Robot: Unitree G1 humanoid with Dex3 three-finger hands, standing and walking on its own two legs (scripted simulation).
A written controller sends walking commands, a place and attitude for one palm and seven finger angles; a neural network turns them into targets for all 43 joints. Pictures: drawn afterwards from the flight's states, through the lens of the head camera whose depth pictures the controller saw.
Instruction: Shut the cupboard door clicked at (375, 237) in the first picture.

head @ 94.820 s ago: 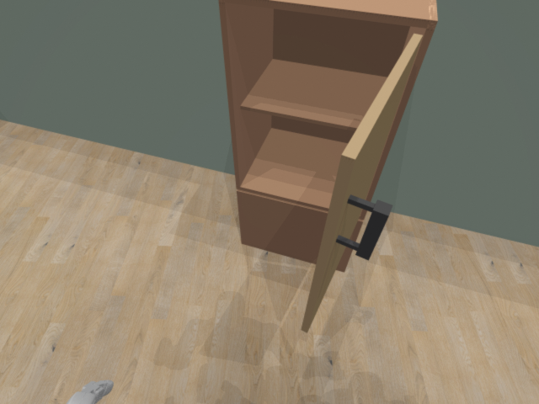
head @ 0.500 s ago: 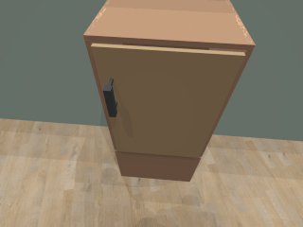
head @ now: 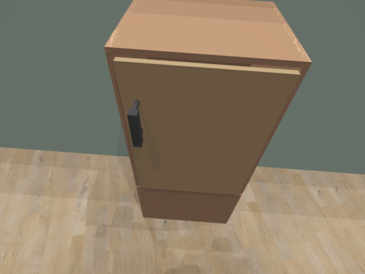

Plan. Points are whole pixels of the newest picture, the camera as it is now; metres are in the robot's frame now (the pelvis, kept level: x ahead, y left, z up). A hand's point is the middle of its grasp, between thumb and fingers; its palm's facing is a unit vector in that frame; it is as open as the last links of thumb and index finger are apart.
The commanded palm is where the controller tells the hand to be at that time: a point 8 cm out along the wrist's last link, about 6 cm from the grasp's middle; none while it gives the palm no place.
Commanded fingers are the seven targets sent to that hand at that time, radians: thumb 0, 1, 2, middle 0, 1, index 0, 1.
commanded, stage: come to a stop and stand still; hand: left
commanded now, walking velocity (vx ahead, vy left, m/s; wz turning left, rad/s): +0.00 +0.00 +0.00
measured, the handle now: (137, 123) +0.48 +0.16 +0.04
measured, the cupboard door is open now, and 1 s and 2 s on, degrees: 0 0 0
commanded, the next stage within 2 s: look again from close up in 0.10 s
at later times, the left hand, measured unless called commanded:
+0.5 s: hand out of the picture -0.01 +0.20 -0.18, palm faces -0.01 -0.98 -0.21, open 7.4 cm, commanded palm none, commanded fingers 0.00 0.90 0.90 -0.20 -0.30 -0.20 -0.30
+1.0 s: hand out of the picture -0.03 +0.18 -0.19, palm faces -0.04 -0.99 -0.16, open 7.4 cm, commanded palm none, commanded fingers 0.00 0.90 0.90 -0.20 -0.30 -0.20 -0.30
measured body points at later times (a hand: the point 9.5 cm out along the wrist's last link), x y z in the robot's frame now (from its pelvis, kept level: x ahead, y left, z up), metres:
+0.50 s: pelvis -0.02 +0.03 -0.01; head -0.01 +0.02 +0.44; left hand -0.01 +0.25 -0.16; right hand -0.03 -0.18 -0.18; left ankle +0.01 +0.11 -0.74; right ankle -0.07 -0.09 -0.74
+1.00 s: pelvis -0.01 +0.02 -0.01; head +0.01 +0.03 +0.44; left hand -0.03 +0.24 -0.17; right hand -0.01 -0.20 -0.16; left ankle +0.01 +0.11 -0.74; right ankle -0.07 -0.09 -0.74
